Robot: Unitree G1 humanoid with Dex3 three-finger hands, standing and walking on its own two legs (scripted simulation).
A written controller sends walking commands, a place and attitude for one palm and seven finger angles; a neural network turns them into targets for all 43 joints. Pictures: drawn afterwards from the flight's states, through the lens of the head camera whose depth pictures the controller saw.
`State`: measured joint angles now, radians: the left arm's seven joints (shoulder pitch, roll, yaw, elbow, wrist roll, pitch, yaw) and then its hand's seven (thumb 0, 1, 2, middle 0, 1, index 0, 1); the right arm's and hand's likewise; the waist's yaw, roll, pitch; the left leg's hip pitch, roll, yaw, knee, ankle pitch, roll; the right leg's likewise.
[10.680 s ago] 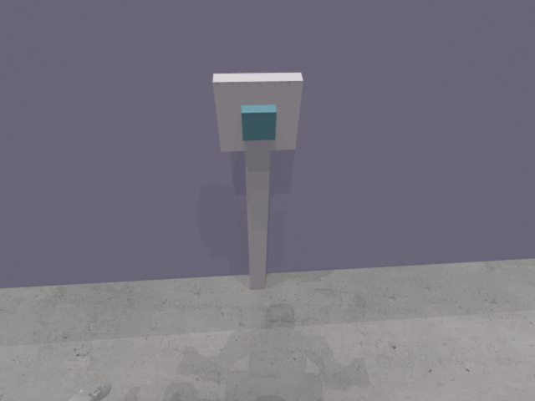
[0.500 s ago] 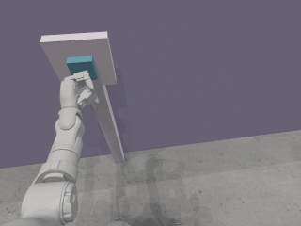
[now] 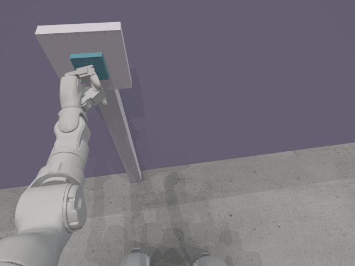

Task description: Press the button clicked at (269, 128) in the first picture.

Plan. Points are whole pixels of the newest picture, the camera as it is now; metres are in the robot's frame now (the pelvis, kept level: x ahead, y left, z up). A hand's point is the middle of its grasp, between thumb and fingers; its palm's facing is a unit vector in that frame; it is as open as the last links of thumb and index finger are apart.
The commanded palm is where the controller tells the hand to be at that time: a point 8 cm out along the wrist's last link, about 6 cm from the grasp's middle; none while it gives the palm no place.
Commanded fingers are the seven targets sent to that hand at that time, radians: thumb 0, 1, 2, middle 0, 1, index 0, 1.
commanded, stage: press the button with the knuckle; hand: left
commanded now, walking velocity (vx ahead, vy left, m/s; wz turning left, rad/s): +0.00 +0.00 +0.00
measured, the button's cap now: (91, 65) +0.54 +0.18 +0.13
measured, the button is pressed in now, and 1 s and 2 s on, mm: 9 0 0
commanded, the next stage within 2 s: hold the button down briefly in 0.18 s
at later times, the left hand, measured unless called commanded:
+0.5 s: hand (99, 89) +0.49 +0.16 +0.10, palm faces +0.10 -1.00 -0.01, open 2.7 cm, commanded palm +0.50 +0.21 +0.10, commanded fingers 0.00 0.90 0.90 -1.30 -1.50 -1.30 -1.50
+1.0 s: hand (100, 96) +0.47 +0.16 +0.10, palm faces +0.11 -0.99 +0.01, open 2.6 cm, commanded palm +0.44 +0.20 +0.10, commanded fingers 0.00 0.90 0.90 -1.30 -1.50 -1.30 -1.50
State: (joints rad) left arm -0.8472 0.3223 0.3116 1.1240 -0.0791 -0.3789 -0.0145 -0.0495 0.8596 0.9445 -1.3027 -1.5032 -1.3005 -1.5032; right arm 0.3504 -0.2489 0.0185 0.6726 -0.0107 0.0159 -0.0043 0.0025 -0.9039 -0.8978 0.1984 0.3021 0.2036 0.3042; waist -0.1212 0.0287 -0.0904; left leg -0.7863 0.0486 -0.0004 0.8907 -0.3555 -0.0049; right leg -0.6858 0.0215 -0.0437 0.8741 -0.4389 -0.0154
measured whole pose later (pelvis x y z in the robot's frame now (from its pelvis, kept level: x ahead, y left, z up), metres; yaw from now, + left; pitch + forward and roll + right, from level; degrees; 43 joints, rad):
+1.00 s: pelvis -0.02 +0.02 -0.01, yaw -1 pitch +15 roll -3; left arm -0.86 0.31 0.29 1.11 -0.07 -0.38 0.04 -0.06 0.81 0.95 -1.30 -1.50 -1.32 -1.50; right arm 0.40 -0.25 0.03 0.65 -0.03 -0.01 0.01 0.00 -0.90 -0.90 0.20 0.30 0.20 0.30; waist -0.14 0.03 -0.10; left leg -0.86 0.04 0.00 0.94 -0.34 0.02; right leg -0.76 0.02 -0.03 0.90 -0.41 0.01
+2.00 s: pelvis +0.02 -0.01 +0.02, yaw +0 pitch +5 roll +0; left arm -0.09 0.19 0.15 0.25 -0.22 -0.17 -0.07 0.02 0.90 0.90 -1.30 -1.50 -1.30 -1.50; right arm 0.28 -0.25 0.02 0.59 0.04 -0.01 -0.04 0.01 -0.90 -0.90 0.20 0.30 0.20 0.30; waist -0.01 0.05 -0.10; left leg -0.47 0.03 0.01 0.72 -0.34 -0.02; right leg -0.39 0.02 -0.02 0.73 -0.42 -0.02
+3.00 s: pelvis +0.03 +0.01 +0.05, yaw +0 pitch -5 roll +0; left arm 0.54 0.33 0.29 -0.49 -0.05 -0.09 0.10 0.02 0.90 0.90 -1.31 -1.50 -1.31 -1.50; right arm 0.19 -0.23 0.04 0.62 -0.01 -0.08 -0.08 0.01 -0.90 -0.90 0.20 0.30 0.20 0.30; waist 0.08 0.06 0.01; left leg -0.12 0.01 0.03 0.42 -0.23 0.01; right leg -0.01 -0.01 -0.01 0.36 -0.27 0.01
